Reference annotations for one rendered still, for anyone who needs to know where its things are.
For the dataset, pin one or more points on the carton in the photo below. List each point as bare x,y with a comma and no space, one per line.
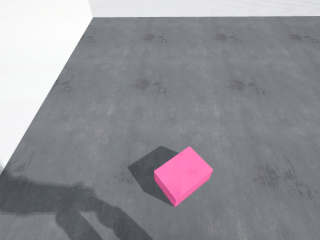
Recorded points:
182,175

